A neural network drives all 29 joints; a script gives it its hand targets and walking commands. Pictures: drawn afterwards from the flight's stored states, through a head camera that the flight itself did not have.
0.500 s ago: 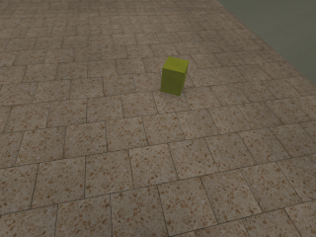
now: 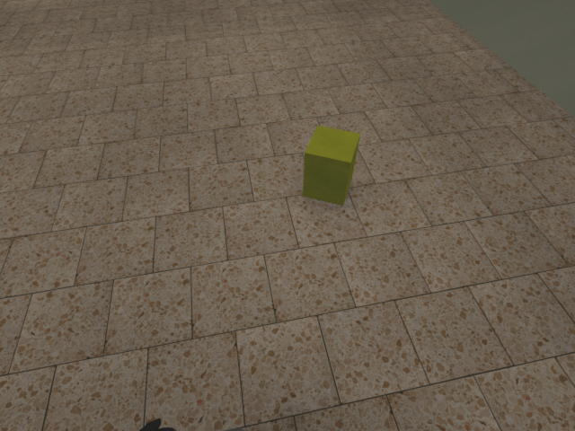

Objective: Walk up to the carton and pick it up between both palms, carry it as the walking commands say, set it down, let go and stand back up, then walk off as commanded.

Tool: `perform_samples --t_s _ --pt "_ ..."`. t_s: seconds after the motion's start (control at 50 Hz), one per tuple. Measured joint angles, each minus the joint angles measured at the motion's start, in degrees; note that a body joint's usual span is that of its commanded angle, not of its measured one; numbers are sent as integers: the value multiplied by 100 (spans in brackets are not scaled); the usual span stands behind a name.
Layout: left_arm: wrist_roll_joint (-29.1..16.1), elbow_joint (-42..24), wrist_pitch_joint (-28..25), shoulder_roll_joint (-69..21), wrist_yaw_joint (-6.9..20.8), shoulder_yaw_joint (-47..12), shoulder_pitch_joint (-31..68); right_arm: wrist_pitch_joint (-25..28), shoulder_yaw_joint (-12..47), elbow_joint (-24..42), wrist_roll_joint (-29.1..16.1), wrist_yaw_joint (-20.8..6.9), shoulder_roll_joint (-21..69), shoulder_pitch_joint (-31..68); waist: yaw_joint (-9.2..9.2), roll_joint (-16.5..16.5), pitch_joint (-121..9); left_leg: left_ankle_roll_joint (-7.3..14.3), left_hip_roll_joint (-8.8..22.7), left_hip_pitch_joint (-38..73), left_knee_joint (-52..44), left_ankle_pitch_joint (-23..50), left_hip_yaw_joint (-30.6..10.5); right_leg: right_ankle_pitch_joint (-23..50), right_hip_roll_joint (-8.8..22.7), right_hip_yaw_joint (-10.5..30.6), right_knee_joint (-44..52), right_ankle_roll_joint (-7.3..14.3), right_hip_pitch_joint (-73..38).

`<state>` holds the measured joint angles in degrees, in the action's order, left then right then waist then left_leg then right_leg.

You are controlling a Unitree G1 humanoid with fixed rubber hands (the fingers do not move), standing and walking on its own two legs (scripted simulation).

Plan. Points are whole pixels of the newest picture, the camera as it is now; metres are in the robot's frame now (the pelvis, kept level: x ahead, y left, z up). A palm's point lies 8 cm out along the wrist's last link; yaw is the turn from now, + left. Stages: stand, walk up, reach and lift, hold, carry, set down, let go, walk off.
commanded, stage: walk up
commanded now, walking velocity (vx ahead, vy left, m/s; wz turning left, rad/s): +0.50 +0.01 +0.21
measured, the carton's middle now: (330, 166) +1.27 -0.23 -0.62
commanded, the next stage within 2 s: none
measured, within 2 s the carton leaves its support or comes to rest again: neither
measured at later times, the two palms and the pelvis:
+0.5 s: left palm (164, 276) +0.42 +0.23 -0.09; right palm (469, 392) +0.20 -0.26 -0.11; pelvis +0.25 -0.01 +0.01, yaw +6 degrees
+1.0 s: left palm (197, 213) +0.58 +0.19 -0.12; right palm (432, 273) +0.41 -0.27 -0.12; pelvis +0.47 -0.04 +0.01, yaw -6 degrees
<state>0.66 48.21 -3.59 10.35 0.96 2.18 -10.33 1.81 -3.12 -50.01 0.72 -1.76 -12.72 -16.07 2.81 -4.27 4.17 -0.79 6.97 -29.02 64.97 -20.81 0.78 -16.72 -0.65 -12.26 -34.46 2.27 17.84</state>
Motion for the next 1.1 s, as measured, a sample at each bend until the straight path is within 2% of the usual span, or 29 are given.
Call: perform_samples --t_s 0.1,0.14,0.16,0.2,0.24,0.3,0.36,0.46,0.5,0.54,0.56,0.58,0.6,0.64,0.68,0.72,0.74,0.76,0.78,0.82,0.84,0.9,0.98,1.04,1.06,1.08,1.1 --pt "34 319 62 81 53 1 -516 -17 149 201 -73 -87 82 567 -321 198 -57 -45 10 235 -2437 517 308 -255 -11 -158 472 -146 -834" --pt "14 426 108 233 67 29 -701 69 194 192 -44 -68 154 734 -421 522 -94 169 -165 474 -2668 757 475 -591 196 -29 162 -205 -912" --pt "-14 479 137 291 64 48 -753 124 212 200 -1 -28 175 771 -437 659 -131 261 -242 530 -2597 643 562 -837 279 141 -397 -224 -750" --pt "-12 512 184 334 49 61 -717 189 229 214 54 73 140 711 -378 683 -142 344 -300 668 -2535 395 551 -985 198 518 -1802 -262 -279" --pt "30 511 160 377 54 36 -543 210 229 124 78 147 112 522 -317 687 -121 350 -366 921 -2713 311 509 -810 171 752 -2784 -277 181" --pt "72 425 180 411 99 17 -213 241 240 -96 41 205 101 82 -186 669 -140 308 -436 1352 -3141 297 412 -403 292 897 -3211 -372 762" --pt "84 268 214 439 161 18 137 270 242 -321 -6 226 136 -367 -25 670 -114 245 -465 1835 -3592 297 320 -61 447 1023 -2813 -491 1162" --pt "7 67 223 422 228 -14 604 204 189 -577 69 179 143 -865 249 610 -42 54 -404 2516 -3970 53 263 175 554 907 -994 -533 1211" --pt "-18 -23 182 392 204 -25 722 159 186 -606 81 169 133 -1028 335 557 -53 -56 -353 2602 -3789 -217 204 398 497 734 -265 -469 1021" --pt "24 -170 74 429 145 -32 783 140 205 -578 43 176 202 -1267 372 707 -190 -107 -481 2299 -2981 -576 90 1111 604 747 298 -231 790" --pt "46 -219 30 401 94 -17 806 97 205 -580 16 183 198 -1253 334 695 -184 -49 -496 1999 -2232 -711 11 1143 629 758 121 -198 839" --pt "36 -247 15 341 54 -18 781 25 182 -572 12 188 144 -1131 281 584 -132 24 -463 1714 -1531 -747 -95 489 563 726 -50 -233 814" --pt "19 -234 24 240 27 -30 738 -37 141 -546 17 194 44 -904 234 366 -18 42 -389 1461 -975 -674 -241 325 409 669 -218 -213 834" --pt "22 -172 94 103 7 -64 588 -40 71 -403 55 203 -69 -503 173 115 153 27 -298 1095 -455 -627 -303 445 214 595 -280 -137 733" --pt "44 -67 240 52 25 -58 308 -6 62 -288 80 165 -81 -174 -58 146 121 -32 -258 1036 -776 -902 -37 484 73 763 -233 -105 631" --pt "48 70 386 38 32 -46 -10 -9 86 -186 85 111 -59 159 -219 226 36 -43 -284 1156 -1671 -937 151 516 -65 964 -18 -134 468" --pt "42 140 450 34 29 -41 -148 9 102 -143 78 100 -34 284 -276 260 -14 -40 -311 1276 -2275 -759 221 542 -128 1040 120 -156 371" --pt "32 190 503 47 22 -33 -299 45 128 -120 60 102 8 382 -350 335 -65 21 -356 1476 -2810 -264 302 537 -178 1158 194 -193 295" --pt "20 259 541 81 13 -27 -460 93 148 -141 63 121 85 446 -410 477 -141 78 -393 1679 -3075 29 463 260 -184 1336 78 -300 295" --pt "12 359 612 55 16 -27 -672 154 164 -142 90 185 143 362 -340 504 -346 120 -380 1942 -3371 -20 612 -501 -119 1262 -791 -354 523" --pt "45 377 598 41 24 -38 -679 177 173 -170 91 218 152 256 -287 470 -387 120 -367 2092 -3528 -69 612 -649 -60 1179 -1301 -384 644" --pt "120 361 452 79 101 -48 -560 183 196 -402 124 243 190 -112 -240 413 -400 73 -305 2667 -4093 -94 691 -567 138 967 -2269 -425 926" --pt "78 215 402 244 204 -29 -249 175 226 -721 149 199 203 -562 -179 420 -267 -63 -228 3317 -4537 -251 942 -358 329 756 -1874 -359 1064" --pt "67 158 354 374 187 -1 35 163 223 -874 118 178 158 -844 -110 430 -143 -204 -158 3569 -4344 -663 1182 -381 270 522 -928 -140 971" --pt "72 155 308 426 160 29 113 164 226 -937 103 177 146 -949 -87 470 -159 -229 -139 3507 -4018 -870 1225 -283 240 457 -618 -7 891" --pt "91 166 253 478 119 75 185 155 225 -1004 70 169 143 -1043 -92 532 -190 -244 -111 3314 -3419 -1053 1223 143 245 474 -516 143 865" --pt "117 180 201 477 57 120 240 116 203 -1067 29 154 112 -1043 -113 491 -177 -194 -62 2975 -2517 -1063 1010 182 210 474 -793 186 943"
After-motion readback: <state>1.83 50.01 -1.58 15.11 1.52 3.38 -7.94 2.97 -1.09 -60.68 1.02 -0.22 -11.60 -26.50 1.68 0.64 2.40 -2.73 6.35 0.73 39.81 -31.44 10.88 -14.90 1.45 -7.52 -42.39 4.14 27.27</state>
